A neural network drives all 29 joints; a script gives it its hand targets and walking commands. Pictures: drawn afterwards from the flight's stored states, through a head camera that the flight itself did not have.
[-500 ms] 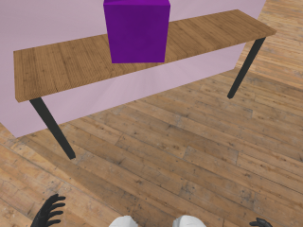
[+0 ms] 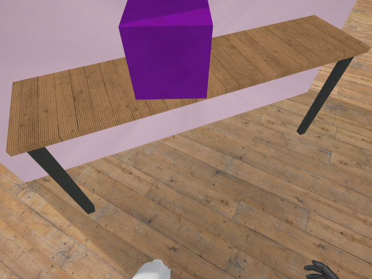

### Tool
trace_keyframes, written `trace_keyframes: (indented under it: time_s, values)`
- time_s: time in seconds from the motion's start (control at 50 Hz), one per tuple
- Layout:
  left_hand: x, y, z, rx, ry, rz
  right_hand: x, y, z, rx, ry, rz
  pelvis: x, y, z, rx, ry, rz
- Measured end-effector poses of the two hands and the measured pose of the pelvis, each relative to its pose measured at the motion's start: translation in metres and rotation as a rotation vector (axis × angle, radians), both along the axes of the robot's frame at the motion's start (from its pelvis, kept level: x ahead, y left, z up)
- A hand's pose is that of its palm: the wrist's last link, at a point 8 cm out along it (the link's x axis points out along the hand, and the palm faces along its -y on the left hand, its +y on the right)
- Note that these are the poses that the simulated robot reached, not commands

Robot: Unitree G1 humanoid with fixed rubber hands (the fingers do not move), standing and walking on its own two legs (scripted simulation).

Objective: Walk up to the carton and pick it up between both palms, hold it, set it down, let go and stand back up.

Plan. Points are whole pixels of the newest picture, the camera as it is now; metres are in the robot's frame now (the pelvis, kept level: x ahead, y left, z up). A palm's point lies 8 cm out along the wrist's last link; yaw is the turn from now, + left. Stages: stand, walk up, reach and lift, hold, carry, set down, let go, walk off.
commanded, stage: walk up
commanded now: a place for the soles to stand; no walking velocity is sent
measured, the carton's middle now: (169, 45) +0.87 +0.07 +0.04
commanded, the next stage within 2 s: none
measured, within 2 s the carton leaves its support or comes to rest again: neither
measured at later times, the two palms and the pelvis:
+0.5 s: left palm (75, 258) +0.18 +0.27 -0.09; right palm (331, 231) +0.23 -0.34 -0.10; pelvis +0.13 -0.05 -0.02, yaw +7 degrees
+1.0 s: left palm (81, 224) +0.26 +0.28 -0.11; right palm (309, 200) +0.32 -0.32 -0.11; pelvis +0.19 -0.03 -0.03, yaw +9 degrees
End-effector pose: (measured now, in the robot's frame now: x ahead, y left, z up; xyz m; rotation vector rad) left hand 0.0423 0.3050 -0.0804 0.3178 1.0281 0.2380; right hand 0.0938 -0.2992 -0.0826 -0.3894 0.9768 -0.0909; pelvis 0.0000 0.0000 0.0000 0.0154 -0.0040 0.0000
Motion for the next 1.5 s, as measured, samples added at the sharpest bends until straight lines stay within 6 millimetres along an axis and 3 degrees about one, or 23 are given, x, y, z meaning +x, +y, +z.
trace_keyframes:
  time_s: [0.1,0.22,0.32,0.42,0.5,0.58,0.66,0.8,0.94,1.0,1.06,1.12,1.2,1.32,1.4,1.5]
  values:
    - [0.051,0.011,-0.026,-0.030,-0.062,0.007,0.024,0.012,-0.011,-0.036,-0.018,0.024,0.023,0.013,-0.020,-0.016,-0.043,0.026]
    - [0.119,0.009,-0.013,-0.045,-0.199,0.010,0.039,0.008,-0.004,-0.070,0.009,0.040,0.048,0.011,-0.016,-0.028,-0.056,0.065]
    - [0.142,-0.001,-0.008,-0.044,-0.218,0.032,0.065,-0.004,-0.003,-0.073,0.017,0.064,0.070,-0.003,-0.014,-0.026,-0.046,0.093]
    - [0.147,-0.020,-0.007,-0.018,-0.186,0.082,0.103,-0.026,-0.011,-0.059,0.019,0.093,0.100,-0.029,-0.016,-0.006,-0.017,0.123]
    - [0.136,-0.040,-0.009,0.010,-0.119,0.103,0.140,-0.043,-0.018,-0.043,-0.004,0.091,0.126,-0.048,-0.018,0.018,-0.014,0.124]
    - [0.123,-0.051,0.003,0.030,-0.030,0.123,0.170,-0.048,-0.015,-0.018,-0.005,0.094,0.148,-0.057,-0.006,0.036,-0.023,0.126]
    - [0.122,-0.054,0.012,0.044,0.016,0.141,0.187,-0.050,-0.011,-0.007,0.019,0.091,0.167,-0.059,0.002,0.045,-0.029,0.127]
    - [0.146,-0.043,0.007,0.039,0.029,0.147,0.208,-0.040,-0.011,-0.024,0.056,0.095,0.187,-0.049,0.001,0.032,-0.020,0.135]
    - [0.196,-0.023,-0.031,0.000,-0.046,0.140,0.223,-0.023,-0.027,-0.067,0.034,0.120,0.193,-0.030,-0.027,0.005,-0.088,0.155]
    - [0.220,-0.021,-0.030,-0.005,-0.104,0.133,0.225,-0.022,-0.027,-0.081,0.035,0.123,0.192,-0.029,-0.029,0.000,-0.102,0.164]
    - [0.231,-0.022,-0.027,-0.003,-0.136,0.131,0.229,-0.024,-0.026,-0.086,0.031,0.126,0.191,-0.032,-0.029,-0.001,-0.097,0.170]
    - [0.227,-0.028,-0.026,0.004,-0.124,0.139,0.234,-0.029,-0.029,-0.079,0.032,0.130,0.192,-0.039,-0.030,0.003,-0.073,0.174]
    - [0.202,-0.035,-0.024,0.014,-0.065,0.164,0.243,-0.033,-0.028,-0.069,0.032,0.127,0.198,-0.045,-0.025,0.007,-0.063,0.177]
    - [0.182,-0.030,-0.016,0.030,-0.012,0.196,0.253,-0.024,-0.029,-0.048,0.046,0.160,0.202,-0.041,-0.019,0.024,-0.046,0.200]
    - [0.180,-0.022,-0.022,0.026,-0.014,0.206,0.257,-0.014,-0.031,-0.049,0.036,0.180,0.202,-0.032,-0.023,0.019,-0.052,0.213]
    - [0.195,-0.013,-0.035,0.013,-0.067,0.213,0.255,-0.008,-0.036,-0.068,0.012,0.197,0.196,-0.027,-0.035,0.010,-0.096,0.228]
